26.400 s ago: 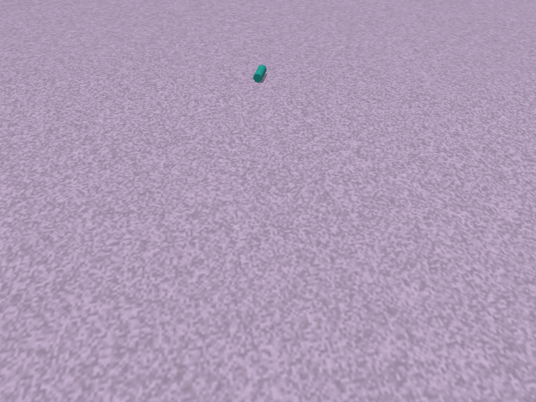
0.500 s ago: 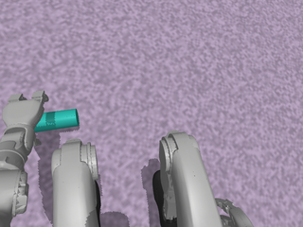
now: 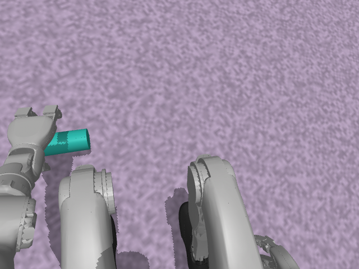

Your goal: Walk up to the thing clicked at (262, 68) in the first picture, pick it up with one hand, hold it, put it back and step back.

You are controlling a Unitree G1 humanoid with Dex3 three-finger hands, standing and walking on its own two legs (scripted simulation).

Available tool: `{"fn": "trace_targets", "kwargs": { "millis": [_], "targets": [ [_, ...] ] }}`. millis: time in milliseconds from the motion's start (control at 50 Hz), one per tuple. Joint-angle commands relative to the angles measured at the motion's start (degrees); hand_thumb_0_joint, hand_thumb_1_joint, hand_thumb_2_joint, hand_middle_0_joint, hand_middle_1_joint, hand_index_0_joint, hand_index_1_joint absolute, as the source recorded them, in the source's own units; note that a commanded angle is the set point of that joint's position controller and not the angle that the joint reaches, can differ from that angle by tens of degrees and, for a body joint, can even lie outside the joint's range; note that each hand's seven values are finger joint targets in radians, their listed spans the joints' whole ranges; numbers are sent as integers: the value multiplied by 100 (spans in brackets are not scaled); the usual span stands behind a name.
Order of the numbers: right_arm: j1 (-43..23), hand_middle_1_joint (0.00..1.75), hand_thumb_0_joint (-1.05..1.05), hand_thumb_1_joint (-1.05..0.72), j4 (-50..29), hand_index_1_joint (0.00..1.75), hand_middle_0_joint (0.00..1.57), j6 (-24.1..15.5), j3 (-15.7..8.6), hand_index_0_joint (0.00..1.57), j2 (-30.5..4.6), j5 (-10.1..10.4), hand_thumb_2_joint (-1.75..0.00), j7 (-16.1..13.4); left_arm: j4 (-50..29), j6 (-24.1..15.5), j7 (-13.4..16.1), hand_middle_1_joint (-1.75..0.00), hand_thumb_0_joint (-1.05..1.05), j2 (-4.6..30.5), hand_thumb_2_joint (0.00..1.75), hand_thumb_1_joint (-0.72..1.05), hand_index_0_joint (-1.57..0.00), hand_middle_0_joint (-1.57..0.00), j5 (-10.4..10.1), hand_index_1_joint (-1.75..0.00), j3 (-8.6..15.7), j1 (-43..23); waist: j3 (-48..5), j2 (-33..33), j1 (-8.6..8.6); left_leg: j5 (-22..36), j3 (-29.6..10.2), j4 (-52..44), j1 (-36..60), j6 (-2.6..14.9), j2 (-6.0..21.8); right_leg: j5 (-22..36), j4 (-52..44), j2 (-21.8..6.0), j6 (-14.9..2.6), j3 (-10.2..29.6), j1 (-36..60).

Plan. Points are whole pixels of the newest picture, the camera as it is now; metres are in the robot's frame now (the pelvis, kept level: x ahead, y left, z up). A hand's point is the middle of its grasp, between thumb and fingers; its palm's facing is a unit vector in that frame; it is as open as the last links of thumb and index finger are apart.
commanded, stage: approach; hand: left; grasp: from above
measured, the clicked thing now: (63, 142) +0.43 +0.26 -0.29
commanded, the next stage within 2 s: close in in 0.16 s
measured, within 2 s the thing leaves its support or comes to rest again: neither
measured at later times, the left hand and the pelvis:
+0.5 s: hand (56, 140) +0.41 +0.25 -0.20, palm faces -0.50 -0.10 -0.86, open 14.2 cm; pelvis +0.00 +0.00 +0.00, yaw -1 degrees
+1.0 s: hand (60, 141) +0.42 +0.25 -0.25, palm faces -0.47 -0.11 -0.87, open 14.3 cm; pelvis +0.01 +0.00 -0.03, yaw -4 degrees
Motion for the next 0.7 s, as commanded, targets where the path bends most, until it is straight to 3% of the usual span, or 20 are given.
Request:
{"fn": "trace_targets", "kwargs": {
  "millis": [0,20,60,120,140,160,180,220,240,260,280,320,340,400,440,500,560,580,660,680],
  "targets": [
    [1044,30,0,-90,-10,30,20,-95,-327,20,-1338,-19,-90,2,-380,42,386,-94,0,551,99,-50,-13,-15,-33,-96,-166,-2380,-3290,1311,-488,356,632,-1302,2842,288,-100,853,-1575,161,-390,-648,1300],
    [1041,30,0,-90,-42,30,20,-99,-314,20,-1382,-25,-90,9,-477,59,456,-93,0,784,100,-50,-14,-16,-33,-95,-23,-2465,-3423,1396,-364,353,626,-1334,2851,282,-109,809,-1563,143,-401,-649,1333],
    [977,30,0,-90,-72,30,20,-92,-302,20,-1389,-38,-90,35,-229,195,569,-93,0,797,100,-52,-12,-14,16,-95,119,-2150,-3491,1552,-200,424,668,-1409,2960,265,-110,862,-1530,139,-413,-653,1363],
    [983,30,0,-90,-100,30,20,-110,-212,20,-1376,-107,-90,143,241,395,667,-95,0,798,101,-52,-12,-14,125,-97,100,-2323,-3273,1374,-438,403,711,-1262,2661,321,-110,957,-1515,173,-388,-596,1456],
    [1051,30,0,-90,-80,30,20,-97,-209,20,-1385,-108,-90,165,-91,407,714,-94,0,1121,103,-52,-12,-15,57,-96,422,-2389,-3506,1394,-289,526,728,-1272,2649,342,-124,1074,-1548,166,-374,-569,1692],
    [1007,30,0,-90,-138,30,20,-108,-185,20,-1358,-101,-90,200,279,506,739,-94,0,1049,103,-54,-11,-14,14,-96,478,-1943,-3513,1437,-154,621,774,-1265,2669,341,-136,1152,-1516,143,-381,-541,1762],
    [908,30,0,-90,-136,30,20,-119,-185,20,-1322,-103,-90,229,470,577,724,-95,0,897,102,-54,-11,-13,-38,-97,416,-1751,-3461,1302,-135,600,788,-1270,2584,358,-123,1130,-1540,180,-363,-528,1749],
    [925,30,0,-90,-188,30,20,-118,-155,20,-1317,-125,-90,290,616,649,596,-99,0,915,102,-53,-10,-11,-120,-100,338,-1727,-3333,1065,-326,527,782,-1171,2235,417,-121,1076,-1592,223,-322,-455,1993],
    [955,30,0,-90,-182,30,20,-112,-153,20,-1312,-91,-90,291,384,652,523,-98,0,1071,102,-54,-10,-12,-205,-100,401,-1804,-3385,1042,-248,543,791,-1142,2121,447,-134,1086,-1631,217,-307,-393,2120],
    [1000,30,0,-90,-173,30,20,-88,-205,20,-1316,-54,-90,283,-61,626,467,-96,0,1316,101,-56,-9,-10,-287,-97,608,-1888,-3784,1163,-84,612,790,-1191,2232,442,-133,1085,-1644,204,-318,-367,2293],
    [992,30,0,-90,-185,30,20,-73,-188,20,-1261,-47,-90,288,59,640,390,-96,0,1234,100,-57,-8,-9,-319,-97,529,-1749,-3726,1158,-63,638,804,-1162,2193,444,-120,1103,-1630,194,-321,-335,2363],
    [1047,30,0,-90,-162,30,20,-60,-204,20,-1273,-42,-90,289,309,609,219,-98,0,871,102,-57,-7,-8,-341,-99,302,-1560,-3423,748,-311,602,735,-1078,2030,470,-100,1136,-1632,233,-285,-409,2288],
    [1140,30,0,-90,-152,30,20,-74,-229,20,-1305,-41,-90,286,201,529,163,-98,0,879,101,-57,-7,-8,-422,-99,311,-1700,-3396,664,-426,622,695,-1046,1986,473,-97,1178,-1615,229,-274,-454,2278],
    [1299,30,0,-90,-66,30,20,-108,-262,20,-1380,-27,-90,268,-271,260,102,-98,0,1130,102,-57,-8,-9,-423,-99,384,-2006,-3572,1006,-349,695,642,-1056,2268,403,-76,1207,-1505,225,-336,-504,2246],
    [1284,30,0,-90,-111,30,20,-120,-234,20,-1390,-35,-90,257,-298,84,112,-99,0,943,100,-56,-7,-8,-343,-100,205,-2122,-3443,1101,-437,518,603,-1060,2324,372,-89,1012,-1503,220,-358,-597,1990],
    [1246,30,0,-90,-92,30,20,-174,-174,20,-1409,-93,-90,252,-125,-118,278,-100,0,975,102,-55,-8,-8,-181,-100,185,-2162,-3291,1131,-543,454,578,-991,2402,337,-86,966,-1424,240,-362,-666,1824],
    [1118,30,0,-90,-106,30,20,-204,-164,20,-1466,-139,-90,252,-83,-183,603,-98,0,1259,101,-55,-7,-8,7,-99,438,-1983,-3290,1552,-358,368,596,-1118,2673,269,-90,824,-1319,217,-409,-726,1614],
    [1117,30,0,-90,-72,30,20,-212,-140,20,-1450,-193,-90,281,-74,-175,697,-99,0,1283,102,-55,-7,-8,124,-100,441,-2094,-3283,1608,-449,420,588,-1090,2721,259,-79,897,-1278,239,-411,-756,1569],
    [1122,30,0,-89,4,30,20,-263,-60,20,-1523,-334,-90,366,465,-62,996,-95,0,1335,104,-58,-4,-7,228,-97,566,-2129,-2955,1411,-635,466,578,-957,2432,301,-85,1021,-1286,241,-364,-770,1526],
    [1039,30,0,-89,-19,30,20,-309,-49,20,-1542,-358,-90,398,672,-15,1020,-95,0,1319,104,-58,-5,-7,264,-97,478,-2163,-2748,1356,-684,335,559,-906,2389,303,-77,888,-1235,223,-371,-787,1355]
  ]
}}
